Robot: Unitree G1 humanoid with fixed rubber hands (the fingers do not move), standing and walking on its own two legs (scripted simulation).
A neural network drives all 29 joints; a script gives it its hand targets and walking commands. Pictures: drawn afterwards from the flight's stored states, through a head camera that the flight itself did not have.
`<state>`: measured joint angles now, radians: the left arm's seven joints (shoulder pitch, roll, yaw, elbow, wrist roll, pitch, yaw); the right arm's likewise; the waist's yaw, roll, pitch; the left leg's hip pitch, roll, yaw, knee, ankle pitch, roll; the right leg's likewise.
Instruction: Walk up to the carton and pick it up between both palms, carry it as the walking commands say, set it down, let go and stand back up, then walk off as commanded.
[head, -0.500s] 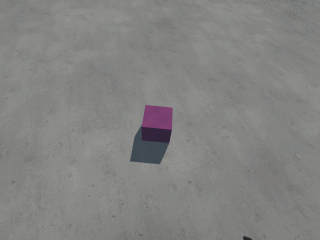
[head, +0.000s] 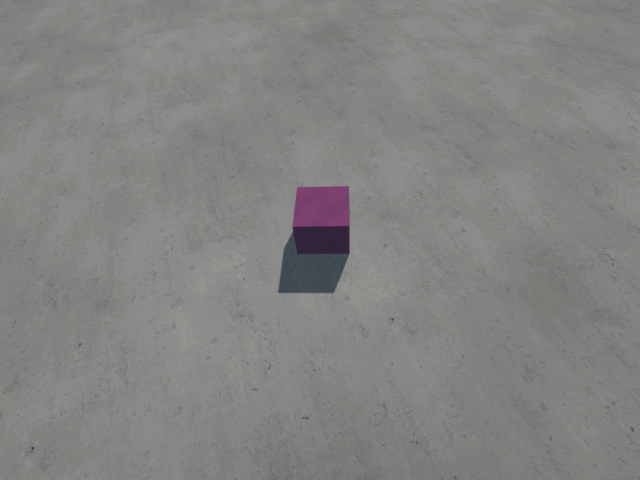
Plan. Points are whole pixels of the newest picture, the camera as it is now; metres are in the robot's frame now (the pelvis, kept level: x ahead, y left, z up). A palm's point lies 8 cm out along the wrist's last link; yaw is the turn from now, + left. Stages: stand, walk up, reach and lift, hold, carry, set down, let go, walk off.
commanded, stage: walk off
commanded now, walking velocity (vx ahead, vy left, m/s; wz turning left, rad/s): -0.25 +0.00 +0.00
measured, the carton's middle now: (323, 220) +1.16 +0.00 -0.70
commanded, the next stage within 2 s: stand in 1.24 s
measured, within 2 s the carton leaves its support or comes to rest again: neither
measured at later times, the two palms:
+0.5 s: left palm out of the picture -0.14 +0.33 -0.16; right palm out of the picture -0.06 -0.19 -0.12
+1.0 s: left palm out of the picture -0.20 +0.25 -0.11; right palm out of the picture -0.25 -0.26 -0.16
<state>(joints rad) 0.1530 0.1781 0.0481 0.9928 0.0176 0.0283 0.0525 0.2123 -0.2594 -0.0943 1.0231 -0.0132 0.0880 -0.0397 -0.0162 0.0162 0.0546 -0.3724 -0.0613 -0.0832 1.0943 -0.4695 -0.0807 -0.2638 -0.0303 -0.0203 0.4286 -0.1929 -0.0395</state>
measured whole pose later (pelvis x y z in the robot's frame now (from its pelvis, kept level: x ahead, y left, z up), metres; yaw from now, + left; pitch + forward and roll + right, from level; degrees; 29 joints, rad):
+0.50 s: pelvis -0.14 +0.06 +0.00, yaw -2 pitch +1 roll -2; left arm 0.25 0.28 0.11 1.07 0.02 0.09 0.04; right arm 0.14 -0.17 -0.03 0.95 -0.01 0.03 -0.04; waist 0.02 -0.05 0.07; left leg -0.26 0.00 0.05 0.44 -0.19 0.06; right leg -0.42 0.06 0.12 1.19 -0.43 0.09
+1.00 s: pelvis -0.27 +0.00 +0.00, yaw +0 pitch +1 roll +4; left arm 0.17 0.18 0.05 1.00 0.02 0.03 0.05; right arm 0.22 -0.26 -0.09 1.03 -0.02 0.08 -0.03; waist -0.02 0.03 0.06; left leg -0.43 -0.09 -0.10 1.23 -0.45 -0.05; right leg -0.24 -0.03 -0.03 0.44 -0.22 -0.06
